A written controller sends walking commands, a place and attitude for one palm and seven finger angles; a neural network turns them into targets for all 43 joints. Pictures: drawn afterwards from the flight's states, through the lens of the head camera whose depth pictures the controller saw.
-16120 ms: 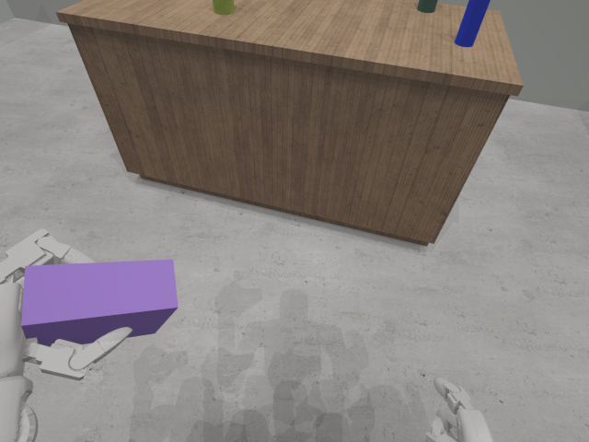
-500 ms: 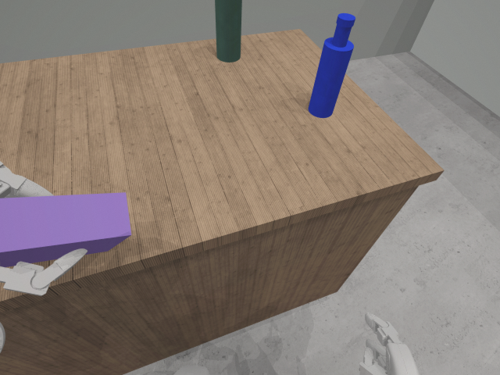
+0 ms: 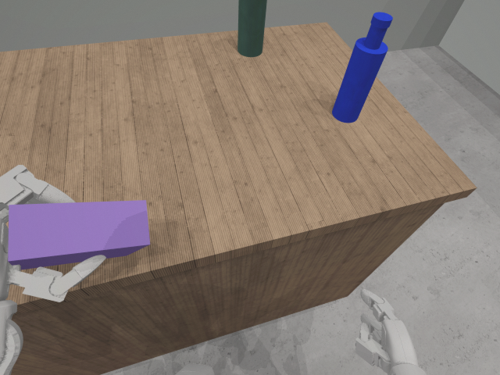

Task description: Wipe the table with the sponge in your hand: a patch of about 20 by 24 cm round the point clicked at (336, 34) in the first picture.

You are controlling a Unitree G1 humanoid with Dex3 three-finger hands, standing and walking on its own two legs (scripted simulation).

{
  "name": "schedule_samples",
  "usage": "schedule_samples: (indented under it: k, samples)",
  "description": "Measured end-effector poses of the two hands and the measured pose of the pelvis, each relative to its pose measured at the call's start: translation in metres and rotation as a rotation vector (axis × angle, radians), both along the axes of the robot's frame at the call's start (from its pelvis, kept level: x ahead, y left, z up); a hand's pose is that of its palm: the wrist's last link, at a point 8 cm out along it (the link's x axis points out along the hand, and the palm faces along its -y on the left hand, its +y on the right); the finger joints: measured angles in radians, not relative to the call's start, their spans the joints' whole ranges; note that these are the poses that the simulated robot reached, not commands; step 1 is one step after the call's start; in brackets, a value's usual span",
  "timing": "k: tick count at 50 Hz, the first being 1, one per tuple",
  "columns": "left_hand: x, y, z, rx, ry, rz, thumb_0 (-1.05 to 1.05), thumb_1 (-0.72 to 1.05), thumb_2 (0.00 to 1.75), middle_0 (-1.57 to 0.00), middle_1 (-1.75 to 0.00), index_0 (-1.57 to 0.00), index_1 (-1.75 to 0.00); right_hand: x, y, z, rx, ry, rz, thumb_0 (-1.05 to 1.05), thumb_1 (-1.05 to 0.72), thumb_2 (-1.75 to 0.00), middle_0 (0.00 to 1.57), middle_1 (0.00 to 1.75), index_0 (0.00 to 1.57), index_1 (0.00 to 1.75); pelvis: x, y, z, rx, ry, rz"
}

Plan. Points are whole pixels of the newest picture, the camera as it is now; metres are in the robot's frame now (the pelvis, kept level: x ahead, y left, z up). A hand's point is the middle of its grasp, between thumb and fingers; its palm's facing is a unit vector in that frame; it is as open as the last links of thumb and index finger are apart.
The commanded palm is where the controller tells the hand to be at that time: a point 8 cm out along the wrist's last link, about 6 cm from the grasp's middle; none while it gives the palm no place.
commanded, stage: come to a stop and stand still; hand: left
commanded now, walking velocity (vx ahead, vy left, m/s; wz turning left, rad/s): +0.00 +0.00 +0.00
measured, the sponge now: (99, 234) +0.24 +0.22 +0.14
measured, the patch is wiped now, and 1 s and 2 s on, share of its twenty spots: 0.00 0.00 0.00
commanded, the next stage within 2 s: look again from close up in 0.52 s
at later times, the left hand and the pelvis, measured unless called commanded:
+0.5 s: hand (79, 224) +0.24 +0.24 +0.15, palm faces +0.37 -0.81 -0.45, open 9.5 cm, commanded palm +0.18 +0.27 +0.18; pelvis +0.02 -0.01 +0.00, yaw +0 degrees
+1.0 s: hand (66, 232) +0.23 +0.24 +0.16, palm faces +0.39 -0.82 -0.41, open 9.5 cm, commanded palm +0.17 +0.28 +0.18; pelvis +0.01 -0.01 +0.00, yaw +1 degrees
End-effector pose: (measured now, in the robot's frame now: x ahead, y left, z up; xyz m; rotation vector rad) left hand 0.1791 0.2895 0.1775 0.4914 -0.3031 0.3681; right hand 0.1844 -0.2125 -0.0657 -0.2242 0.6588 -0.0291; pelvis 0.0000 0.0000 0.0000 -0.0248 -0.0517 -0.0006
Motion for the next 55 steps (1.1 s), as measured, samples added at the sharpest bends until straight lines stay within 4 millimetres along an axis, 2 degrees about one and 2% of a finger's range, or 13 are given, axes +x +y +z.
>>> schedule_samples:
  k: [9, 18, 25, 34, 44, 55]
  samples:
    - [0.019, -0.012, -0.012, -0.018, 0.087, -0.021, -0.01, -0.43, 1.01, -0.8, -1.37, -0.8, -1.36, 0.012, -0.013, 0.001, 0.006, 0.001, -0.042, 0.02, -0.91, -0.9, 0.2, 0.3, 0.2, 0.3, 0.012, -0.006, 0.001, 0.004, 0.008, 0.002]
    - [0.02, -0.017, 0.002, 0.033, 0.075, -0.021, -0.01, -0.43, 1.01, -0.8, -1.37, -0.8, -1.36, 0.01, -0.024, -0.006, 0.004, 0.048, -0.068, 0.02, -0.91, -0.9, 0.2, 0.3, 0.2, 0.3, 0.02, -0.012, 0.001, 0.004, 0.015, 0.006]
    - [0.022, -0.013, -0.007, 0.003, 0.111, 0.009, 0.0, -0.43, 1.01, -0.79, -1.37, -0.8, -1.36, 0.007, -0.028, -0.01, 0.004, 0.062, -0.089, 0.02, -0.91, -0.9, 0.2, 0.3, 0.2, 0.3, 0.023, -0.011, 0.001, 0.006, 0.015, 0.003]
    - [0.021, -0.014, -0.007, -0.015, 0.086, -0.017, -0.01, -0.43, 1.01, -0.79, -1.37, -0.8, -1.36, 0.006, -0.023, -0.004, -0.006, 0.049, -0.088, 0.02, -0.91, -0.9, 0.2, 0.3, 0.2, 0.3, 0.019, -0.009, 0.001, 0.004, 0.007, 0.009]
    - [0.012, -0.004, -0.006, -0.009, 0.075, 0.006, -0.01, -0.43, 1.02, -0.79, -1.37, -0.8, -1.36, 0.005, -0.012, -0.002, 0.001, 0.044, -0.07, 0.02, -0.91, -0.9, 0.2, 0.3, 0.2, 0.3, 0.015, -0.005, 0.001, 0.002, 0.009, 0.013]
    - [0.008, -0.011, -0.005, -0.019, 0.067, 0.009, 0.0, -0.43, 1.02, -0.79, -1.37, -0.8, -1.37, 0.002, -0.009, -0.005, 0.027, 0.049, -0.056, 0.02, -0.91, -0.9, 0.2, 0.3, 0.2, 0.3, 0.013, -0.01, 0.001, 0.003, 0.009, 0.01]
